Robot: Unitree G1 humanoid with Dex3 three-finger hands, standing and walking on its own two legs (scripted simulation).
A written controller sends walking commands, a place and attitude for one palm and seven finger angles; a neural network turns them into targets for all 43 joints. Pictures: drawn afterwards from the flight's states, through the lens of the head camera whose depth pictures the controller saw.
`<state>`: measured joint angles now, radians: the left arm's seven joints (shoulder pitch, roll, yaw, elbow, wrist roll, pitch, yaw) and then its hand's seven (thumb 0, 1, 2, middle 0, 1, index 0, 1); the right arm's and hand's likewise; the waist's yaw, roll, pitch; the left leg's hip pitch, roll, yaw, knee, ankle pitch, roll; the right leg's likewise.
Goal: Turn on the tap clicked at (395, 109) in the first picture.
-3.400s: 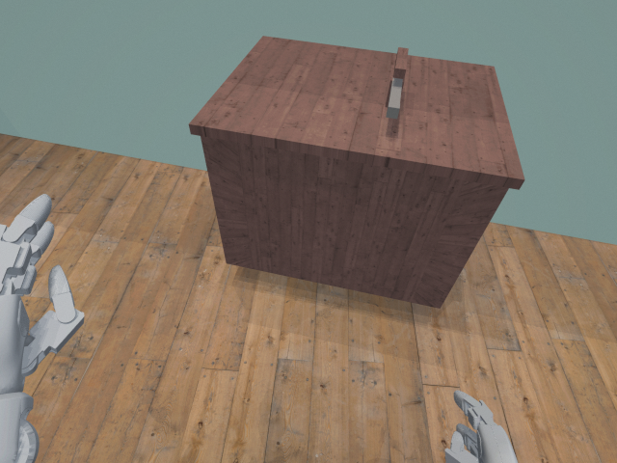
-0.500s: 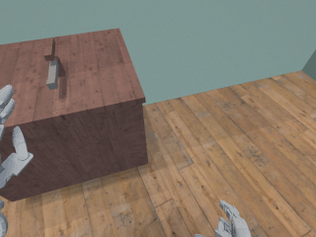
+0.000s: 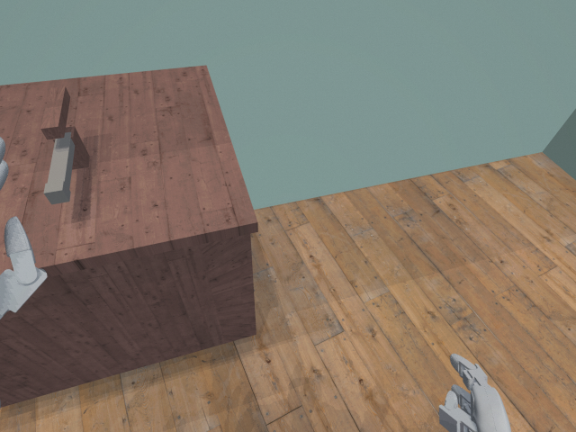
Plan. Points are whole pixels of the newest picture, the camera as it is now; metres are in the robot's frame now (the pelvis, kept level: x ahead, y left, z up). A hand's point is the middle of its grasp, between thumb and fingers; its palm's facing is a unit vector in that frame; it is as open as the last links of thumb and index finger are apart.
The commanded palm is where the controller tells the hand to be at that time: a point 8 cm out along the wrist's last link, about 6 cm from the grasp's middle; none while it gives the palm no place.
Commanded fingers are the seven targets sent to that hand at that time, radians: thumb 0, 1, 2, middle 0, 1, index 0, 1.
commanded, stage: come to a stop and stand still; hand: left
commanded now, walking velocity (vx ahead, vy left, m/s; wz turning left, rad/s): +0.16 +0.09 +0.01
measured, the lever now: (57, 192) +0.46 +0.42 +0.03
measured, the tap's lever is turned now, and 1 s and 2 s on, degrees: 0 0 0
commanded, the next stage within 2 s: look again from close up in 1.22 s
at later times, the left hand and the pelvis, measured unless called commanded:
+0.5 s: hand (103, 260) +0.24 +0.20 +0.18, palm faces +0.39 -0.78 -0.48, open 7.4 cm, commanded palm +0.18 +0.25 +0.19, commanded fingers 0.00 0.90 0.90 -0.20 -0.30 -0.20 -0.30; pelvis +0.02 -0.03 +0.01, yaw +1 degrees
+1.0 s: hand (52, 326) +0.18 +0.22 +0.17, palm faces +0.48 -0.80 -0.34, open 7.4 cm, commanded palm +0.12 +0.26 +0.19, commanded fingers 0.00 0.90 0.90 -0.20 -0.30 -0.20 -0.30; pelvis -0.03 -0.03 +0.00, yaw +2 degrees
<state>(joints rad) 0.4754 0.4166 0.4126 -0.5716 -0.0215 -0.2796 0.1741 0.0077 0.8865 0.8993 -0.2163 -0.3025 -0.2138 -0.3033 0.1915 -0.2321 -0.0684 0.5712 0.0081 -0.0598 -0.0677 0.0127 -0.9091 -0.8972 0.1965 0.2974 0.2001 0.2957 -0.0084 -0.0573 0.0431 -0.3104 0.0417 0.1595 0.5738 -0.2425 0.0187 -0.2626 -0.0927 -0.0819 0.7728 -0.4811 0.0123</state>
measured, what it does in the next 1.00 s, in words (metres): steps on the spot: right foot, then left foot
